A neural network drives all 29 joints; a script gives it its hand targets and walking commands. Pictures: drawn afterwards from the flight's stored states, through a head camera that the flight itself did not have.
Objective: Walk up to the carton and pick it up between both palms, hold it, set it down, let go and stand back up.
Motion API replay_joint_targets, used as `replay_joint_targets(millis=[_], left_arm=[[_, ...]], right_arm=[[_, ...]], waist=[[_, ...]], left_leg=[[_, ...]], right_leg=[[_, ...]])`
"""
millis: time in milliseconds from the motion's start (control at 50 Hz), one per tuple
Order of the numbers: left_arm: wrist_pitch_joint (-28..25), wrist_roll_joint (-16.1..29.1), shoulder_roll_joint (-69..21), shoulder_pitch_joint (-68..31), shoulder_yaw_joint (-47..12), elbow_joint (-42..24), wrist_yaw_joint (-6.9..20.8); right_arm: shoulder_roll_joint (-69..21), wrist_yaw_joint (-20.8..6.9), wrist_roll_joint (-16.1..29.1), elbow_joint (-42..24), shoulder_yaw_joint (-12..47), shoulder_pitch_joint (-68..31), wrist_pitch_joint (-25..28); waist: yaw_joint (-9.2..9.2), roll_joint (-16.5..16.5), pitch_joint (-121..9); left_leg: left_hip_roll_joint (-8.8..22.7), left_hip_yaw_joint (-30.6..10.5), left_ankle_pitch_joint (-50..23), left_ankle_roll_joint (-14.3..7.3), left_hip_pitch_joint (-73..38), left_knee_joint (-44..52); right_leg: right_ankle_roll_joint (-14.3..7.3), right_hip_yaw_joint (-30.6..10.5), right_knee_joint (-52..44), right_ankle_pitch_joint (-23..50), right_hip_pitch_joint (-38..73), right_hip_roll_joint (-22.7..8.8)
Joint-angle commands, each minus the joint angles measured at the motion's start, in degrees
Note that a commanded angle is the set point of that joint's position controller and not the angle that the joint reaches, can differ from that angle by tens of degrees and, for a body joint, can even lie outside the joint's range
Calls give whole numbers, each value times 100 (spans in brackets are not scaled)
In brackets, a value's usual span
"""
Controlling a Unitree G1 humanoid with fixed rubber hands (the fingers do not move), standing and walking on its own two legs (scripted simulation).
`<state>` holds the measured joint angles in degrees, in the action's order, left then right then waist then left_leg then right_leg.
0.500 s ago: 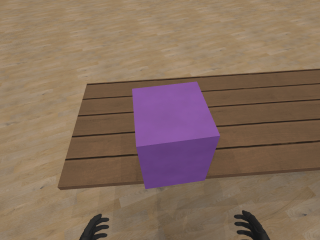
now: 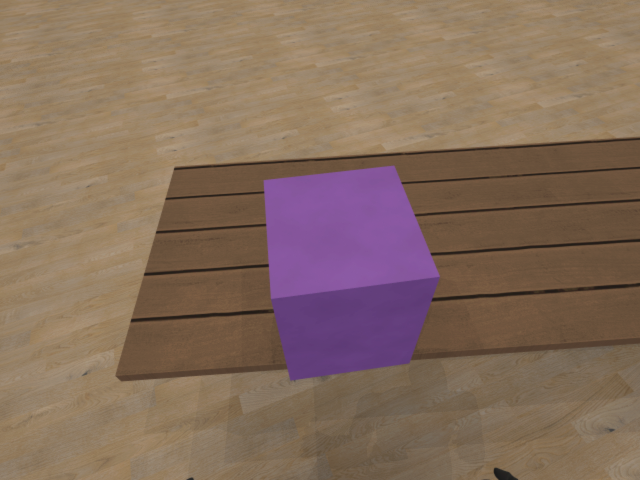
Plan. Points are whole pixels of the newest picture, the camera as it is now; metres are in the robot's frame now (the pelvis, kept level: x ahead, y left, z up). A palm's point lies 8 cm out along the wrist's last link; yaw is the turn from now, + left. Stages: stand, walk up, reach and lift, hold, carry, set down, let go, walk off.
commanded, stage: stand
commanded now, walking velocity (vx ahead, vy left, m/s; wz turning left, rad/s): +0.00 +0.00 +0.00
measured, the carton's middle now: (340, 276) +0.41 -0.01 -0.03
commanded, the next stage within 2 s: none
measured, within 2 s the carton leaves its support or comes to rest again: neither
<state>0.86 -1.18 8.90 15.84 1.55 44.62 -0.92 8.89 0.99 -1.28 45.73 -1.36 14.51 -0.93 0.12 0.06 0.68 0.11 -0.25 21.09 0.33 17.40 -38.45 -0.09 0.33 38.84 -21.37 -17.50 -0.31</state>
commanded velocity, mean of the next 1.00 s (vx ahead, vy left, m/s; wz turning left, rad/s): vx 0.00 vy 0.00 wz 0.00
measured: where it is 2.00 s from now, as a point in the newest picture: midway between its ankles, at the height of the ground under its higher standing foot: outside the picture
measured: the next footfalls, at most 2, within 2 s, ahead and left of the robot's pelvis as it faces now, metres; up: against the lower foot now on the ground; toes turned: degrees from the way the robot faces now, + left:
none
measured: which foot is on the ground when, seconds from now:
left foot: down 0.00-1.00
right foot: down 0.00-1.00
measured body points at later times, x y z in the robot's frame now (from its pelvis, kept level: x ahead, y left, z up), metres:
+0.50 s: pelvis +0.01 +0.00 +0.01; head +0.03 -0.01 +0.46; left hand +0.05 +0.22 -0.14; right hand +0.05 -0.23 -0.14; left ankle -0.01 +0.12 -0.72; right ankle -0.01 -0.12 -0.72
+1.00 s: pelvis +0.02 -0.01 +0.02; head +0.03 -0.01 +0.47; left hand +0.01 +0.20 -0.15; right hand +0.01 -0.21 -0.15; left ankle -0.01 +0.12 -0.72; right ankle -0.01 -0.12 -0.72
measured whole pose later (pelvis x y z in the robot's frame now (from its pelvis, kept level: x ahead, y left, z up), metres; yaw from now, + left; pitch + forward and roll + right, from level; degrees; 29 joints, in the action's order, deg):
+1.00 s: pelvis +0.02 -0.01 +0.02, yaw +0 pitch -3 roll +0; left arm -0.1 -0.6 5.4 16.4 1.8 65.5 -2.7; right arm 5.4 2.9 -0.7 66.6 -1.7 15.3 -0.3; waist 0.0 0.0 3.7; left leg 0.8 -0.3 17.3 0.9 7.1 -27.3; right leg -0.5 0.6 27.7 -17.6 -7.3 0.2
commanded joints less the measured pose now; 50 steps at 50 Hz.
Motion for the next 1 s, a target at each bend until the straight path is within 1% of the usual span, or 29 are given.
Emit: replay_joint_targets(millis=[0, 60, 80, 100, 160, 200, 220, 240, 280, 440, 500, 520, 580, 620, 720, 900, 920, 980], left_arm=[[-130, 6, 544, 32, 166, -299, -46], [-142, 3, 555, 80, 186, -154, -58], [-142, 11, 541, 115, 187, -96, -67], [-145, 12, 556, 103, 194, -45, -73], [-154, 14, 539, 135, 211, 117, -85], [-156, 19, 547, 173, 218, 248, -103], [-164, 22, 517, 186, 214, 301, -108], [-166, 22, 535, 199, 226, 368, -114], [-166, 25, 508, 243, 226, 503, -128], [-164, 28, 426, 331, 221, 1008, -162], [-167, 34, 363, 335, 201, 1176, -165], [-168, 35, 368, 348, 199, 1237, -169], [-159, 41, 327, 383, 183, 1399, -179], [-154, 44, 284, 393, 166, 1494, -182], [-152, 48, 238, 437, 141, 1719, -194], [-146, 58, 144, 494, 100, 1984, -206], [-146, 60, 124, 504, 94, 2008, -210], [-148, 55, 99, 510, 81, 2070, -214]], right_arm=[[555, 42, -2, -286, -166, 24, 130], [563, 58, 9, -148, -184, 60, 134], [560, 62, 9, -87, -188, 94, 137], [535, 63, 14, -50, -193, 86, 140], [540, 82, 15, 127, -206, 131, 145], [536, 93, 21, 238, -218, 161, 150], [551, 103, 20, 310, -224, 176, 146], [542, 108, 29, 380, -233, 205, 147], [508, 119, 29, 512, -230, 230, 145], [421, 155, 44, 1010, -231, 320, 129], [390, 164, 45, 1192, -223, 367, 118], [368, 167, 45, 1253, -215, 372, 116], [345, 174, 47, 1398, -200, 379, 115], [323, 179, 50, 1498, -187, 370, 110], [260, 194, 60, 1724, -161, 434, 107], [141, 211, 59, 1983, -108, 460, 102], [123, 213, 59, 2016, -97, 483, 99], [145, 215, 54, 2063, -102, 492, 95]], waist=[[9, 42, -98], [2, -43, -118], [1, 1, -130], [10, -59, -141], [4, 5, -95], [6, -72, -59], [9, -10, -11], [8, -40, -18], [4, 1, 32], [7, -33, 180], [12, -35, 208], [11, 17, 243], [-2, -45, 280], [-5, 1, 350], [1, -44, 424], [-9, -10, 515], [-9, 37, 555], [1, -3, 544]], left_leg=[[269, -305, -1323, -230, -135, 793], [275, -305, -1418, -232, -193, 825], [288, -312, -1460, -238, -242, 838], [277, -297, -1479, -239, -281, 836], [312, -319, -1607, -247, -289, 914], [314, -315, -1686, -244, -346, 933], [321, -309, -1719, -242, -359, 964], [323, -319, -1736, -244, -373, 980], [340, -316, -1810, -244, -441, 1028], [374, -294, -1905, -227, -634, 1209], [381, -279, -1908, -205, -683, 1274], [387, -281, -1931, -207, -686, 1292], [395, -272, -1922, -197, -726, 1358], [396, -260, -1894, -185, -742, 1393], [406, -255, -1863, -165, -801, 1466], [433, -237, -1870, -128, -849, 1554], [434, -235, -1852, -126, -817, 1566], [438, -233, -1849, -120, -866, 1582]], right_leg=[[-193, -374, -926, 1143, -11, -261], [-202, -383, -972, 1257, 91, -276], [-206, -390, -988, 1305, 103, -287], [-218, -409, -1017, 1358, 112, -306], [-211, -384, -1038, 1473, 233, -296], [-224, -402, -1094, 1585, 264, -320], [-229, -413, -1112, 1638, 286, -331], [-233, -403, -1135, 1683, 332, -329], [-235, -404, -1179, 1728, 358, -334], [-228, -399, -1374, 1893, 536, -367], [-226, -392, -1432, 1898, 613, -370], [-223, -390, -1444, 1927, 639, -379], [-209, -380, -1502, 1928, 682, -381], [-201, -372, -1546, 1891, 680, -385], [-180, -352, -1622, 1860, 704, -385], [-156, -342, -1698, 1869, 752, -391], [-157, -346, -1710, 1850, 764, -399], [-147, -347, -1728, 1847, 763, -402]])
